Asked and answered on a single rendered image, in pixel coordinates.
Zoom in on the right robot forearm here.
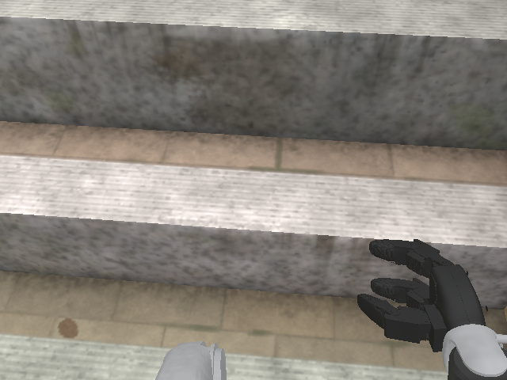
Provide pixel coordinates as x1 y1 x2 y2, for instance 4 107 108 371
442 324 507 380

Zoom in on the right robot hand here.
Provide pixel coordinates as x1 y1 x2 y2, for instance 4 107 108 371
357 239 488 352

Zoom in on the left robot thigh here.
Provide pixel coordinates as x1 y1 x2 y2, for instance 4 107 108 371
155 341 227 380

